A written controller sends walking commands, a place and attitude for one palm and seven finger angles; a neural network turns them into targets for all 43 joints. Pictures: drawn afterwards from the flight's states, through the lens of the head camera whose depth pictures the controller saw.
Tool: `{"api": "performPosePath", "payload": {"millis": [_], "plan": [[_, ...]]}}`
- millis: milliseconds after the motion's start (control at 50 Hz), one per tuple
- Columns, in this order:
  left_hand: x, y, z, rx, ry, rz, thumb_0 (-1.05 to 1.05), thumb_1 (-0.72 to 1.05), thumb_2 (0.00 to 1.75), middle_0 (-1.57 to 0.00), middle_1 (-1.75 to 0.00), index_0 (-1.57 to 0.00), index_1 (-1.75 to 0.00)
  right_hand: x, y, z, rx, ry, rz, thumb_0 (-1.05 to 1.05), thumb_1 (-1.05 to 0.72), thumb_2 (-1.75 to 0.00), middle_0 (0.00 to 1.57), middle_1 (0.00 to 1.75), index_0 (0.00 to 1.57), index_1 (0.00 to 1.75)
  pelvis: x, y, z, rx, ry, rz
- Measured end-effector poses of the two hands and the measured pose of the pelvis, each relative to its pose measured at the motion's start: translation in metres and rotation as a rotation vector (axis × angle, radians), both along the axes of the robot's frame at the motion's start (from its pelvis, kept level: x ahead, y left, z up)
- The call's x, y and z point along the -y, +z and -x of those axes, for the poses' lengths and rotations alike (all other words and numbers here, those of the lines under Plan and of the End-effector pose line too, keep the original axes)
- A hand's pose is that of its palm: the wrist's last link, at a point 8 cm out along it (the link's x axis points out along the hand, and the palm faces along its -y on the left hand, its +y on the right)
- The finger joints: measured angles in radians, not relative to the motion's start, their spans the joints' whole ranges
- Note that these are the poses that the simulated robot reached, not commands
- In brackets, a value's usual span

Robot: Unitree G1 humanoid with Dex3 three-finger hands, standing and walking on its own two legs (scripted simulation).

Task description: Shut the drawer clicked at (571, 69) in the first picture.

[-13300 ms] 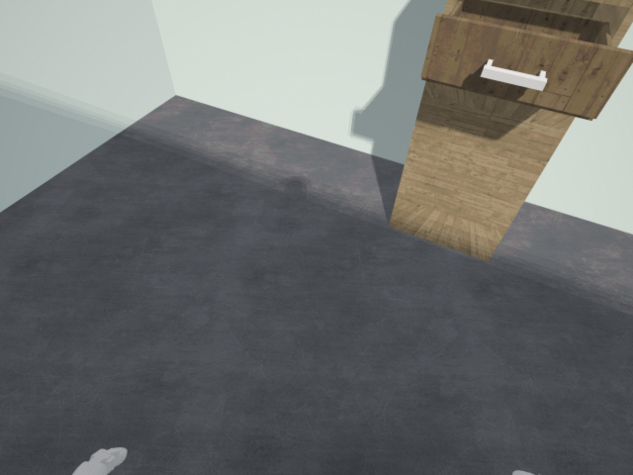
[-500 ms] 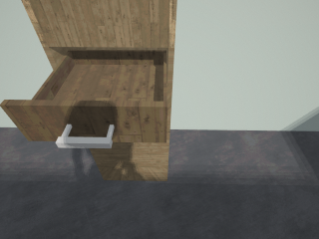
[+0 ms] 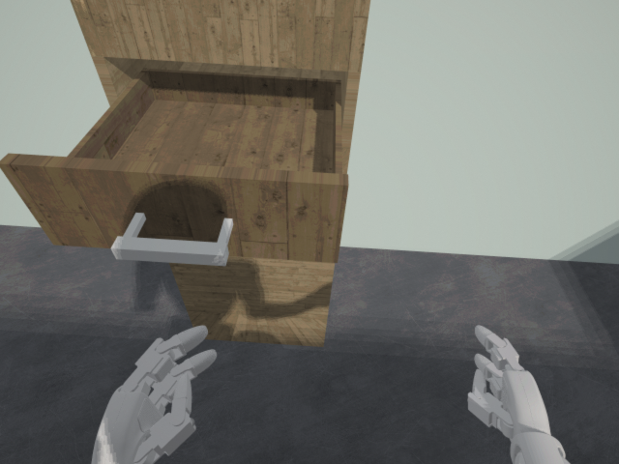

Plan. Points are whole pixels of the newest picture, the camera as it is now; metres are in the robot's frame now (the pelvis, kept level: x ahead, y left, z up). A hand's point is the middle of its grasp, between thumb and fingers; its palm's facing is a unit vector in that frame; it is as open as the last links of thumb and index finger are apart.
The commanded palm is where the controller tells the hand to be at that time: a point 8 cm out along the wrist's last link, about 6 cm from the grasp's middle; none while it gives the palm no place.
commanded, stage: raise the hand and make a fist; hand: left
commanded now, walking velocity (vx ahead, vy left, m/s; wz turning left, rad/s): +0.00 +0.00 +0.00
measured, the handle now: (177, 237) +0.33 +0.18 +0.15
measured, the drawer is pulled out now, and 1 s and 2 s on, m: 0.28 0.28 0.28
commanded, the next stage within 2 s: bring the fist close to the handle in 1.54 s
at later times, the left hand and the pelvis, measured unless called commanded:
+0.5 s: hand (147, 385) +0.18 +0.17 +0.10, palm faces +0.06 -0.99 -0.08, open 3.7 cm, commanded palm +0.11 +0.21 +0.13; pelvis +0.03 +0.01 +0.00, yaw +1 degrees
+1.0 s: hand (137, 339) +0.17 +0.15 +0.21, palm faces +0.04 -0.99 -0.16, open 3.2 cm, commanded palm +0.11 +0.20 +0.23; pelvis +0.04 +0.00 +0.02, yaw +2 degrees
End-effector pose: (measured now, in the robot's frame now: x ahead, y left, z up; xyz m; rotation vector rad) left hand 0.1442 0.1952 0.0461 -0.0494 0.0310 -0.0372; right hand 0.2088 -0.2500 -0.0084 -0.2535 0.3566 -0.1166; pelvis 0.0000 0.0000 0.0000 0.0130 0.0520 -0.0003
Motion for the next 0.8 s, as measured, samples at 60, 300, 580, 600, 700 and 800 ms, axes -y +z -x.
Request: {"api": "performPosePath", "payload": {"millis": [60, 300, 580, 600, 700, 800], "plan": [[-0.009, -0.023, 0.029, -0.131, 0.045, -0.007, 0.00, 0.91, 0.90, -0.45, -0.57, -0.45, -0.57, -0.007, 0.010, -0.027, 0.035, 0.050, 0.036, 0.01, -0.90, -0.90, 0.20, 0.30, 0.19, 0.30, 0.002, -0.007, -0.004, -0.018, 0.013, 0.007], [-0.009, 0.055, 0.001, 0.184, 0.029, -0.099, 0.01, 0.91, 0.90, -0.68, -0.83, -0.68, -0.83, -0.073, -0.049, -0.026, -0.100, 0.164, -0.123, 0.01, -0.90, -0.90, 0.20, 0.30, 0.20, 0.30, -0.003, -0.018, -0.013, -0.056, 0.059, 0.054], [-0.030, 0.092, -0.001, 0.065, 0.147, -0.121, 0.02, 0.90, 0.90, -0.96, -1.13, -0.96, -1.13, -0.040, -0.052, 0.017, -0.204, 0.007, -0.114, 0.01, -0.90, -0.90, 0.20, 0.30, 0.20, 0.30, -0.007, 0.002, -0.035, -0.019, 0.031, 0.036], [-0.026, 0.097, 0.000, 0.093, 0.134, -0.113, 0.01, 0.91, 0.90, -0.98, -1.15, -0.98, -1.16, -0.038, -0.049, 0.013, -0.185, 0.016, -0.103, 0.01, -0.90, -0.90, 0.20, 0.30, 0.20, 0.30, -0.008, 0.003, -0.035, -0.017, 0.035, 0.038], [-0.006, 0.106, -0.005, 0.113, 0.028, -0.131, 0.01, 0.90, 0.90, -1.09, -1.26, -1.08, -1.26, -0.036, -0.031, -0.009, -0.074, 0.026, -0.097, 0.01, -0.90, -0.90, 0.20, 0.30, 0.20, 0.30, -0.009, 0.005, -0.034, 0.004, 0.037, 0.037], [-0.012, 0.120, -0.009, 0.108, 0.034, -0.201, 0.01, 0.90, 0.90, -1.19, -1.37, -1.19, -1.37, -0.048, -0.009, -0.031, 0.033, 0.043, -0.138, 0.01, -0.90, -0.90, 0.20, 0.30, 0.20, 0.30, -0.005, 0.010, -0.037, 0.031, 0.030, 0.030]]}}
